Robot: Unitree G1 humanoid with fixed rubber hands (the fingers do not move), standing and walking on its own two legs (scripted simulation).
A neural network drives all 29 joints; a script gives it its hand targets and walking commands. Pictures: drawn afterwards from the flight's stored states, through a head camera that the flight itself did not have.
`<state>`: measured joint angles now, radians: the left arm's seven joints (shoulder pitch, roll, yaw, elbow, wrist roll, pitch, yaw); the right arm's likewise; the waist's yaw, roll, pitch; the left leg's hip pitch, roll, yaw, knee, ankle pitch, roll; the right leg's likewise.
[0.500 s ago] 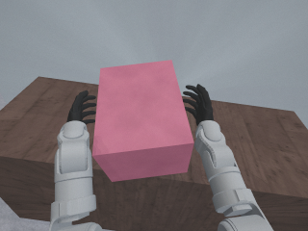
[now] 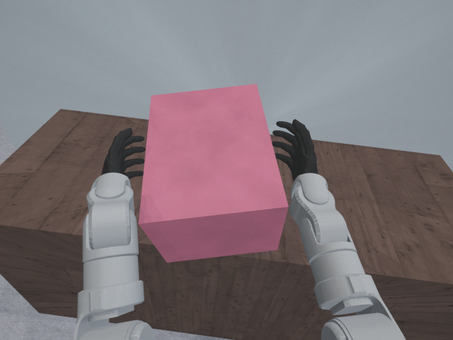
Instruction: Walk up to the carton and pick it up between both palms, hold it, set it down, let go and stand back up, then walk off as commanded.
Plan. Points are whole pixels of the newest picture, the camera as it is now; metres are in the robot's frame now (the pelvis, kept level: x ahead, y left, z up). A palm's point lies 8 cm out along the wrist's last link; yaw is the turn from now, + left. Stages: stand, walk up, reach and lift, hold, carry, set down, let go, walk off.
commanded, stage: hold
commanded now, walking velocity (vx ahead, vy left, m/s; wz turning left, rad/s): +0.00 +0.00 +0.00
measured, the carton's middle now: (212, 171) +0.43 +0.00 +0.10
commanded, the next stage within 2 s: none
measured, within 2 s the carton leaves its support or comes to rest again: neither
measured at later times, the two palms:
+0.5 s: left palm (120, 174) +0.36 +0.16 +0.16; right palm (305, 173) +0.36 -0.15 +0.16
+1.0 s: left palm (120, 177) +0.36 +0.16 +0.15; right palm (305, 172) +0.36 -0.15 +0.16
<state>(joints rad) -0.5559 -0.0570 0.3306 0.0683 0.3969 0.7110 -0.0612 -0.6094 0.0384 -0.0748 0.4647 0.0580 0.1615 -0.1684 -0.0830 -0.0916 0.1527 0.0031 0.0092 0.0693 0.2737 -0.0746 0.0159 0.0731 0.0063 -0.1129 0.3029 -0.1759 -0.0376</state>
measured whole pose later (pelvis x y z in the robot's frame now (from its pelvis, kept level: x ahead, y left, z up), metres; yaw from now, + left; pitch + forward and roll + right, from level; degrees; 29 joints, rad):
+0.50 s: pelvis +0.00 +0.01 +0.00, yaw +0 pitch -13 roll +0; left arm -0.55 -0.06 0.31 0.08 0.40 0.72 -0.06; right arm -0.60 0.03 -0.08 0.48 0.06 0.16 -0.15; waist -0.10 -0.07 0.17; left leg 0.02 0.00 0.07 0.28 -0.09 0.02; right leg 0.10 0.00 -0.11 0.31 -0.18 -0.03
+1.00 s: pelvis +0.01 +0.00 +0.00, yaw +1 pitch -13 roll +0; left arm -0.53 -0.05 0.29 0.06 0.40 0.73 -0.05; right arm -0.59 0.05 -0.10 0.48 0.06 0.16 -0.15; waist -0.10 -0.10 0.16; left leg 0.03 0.00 0.06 0.30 -0.10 0.01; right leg 0.11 0.00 -0.13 0.31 -0.20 -0.04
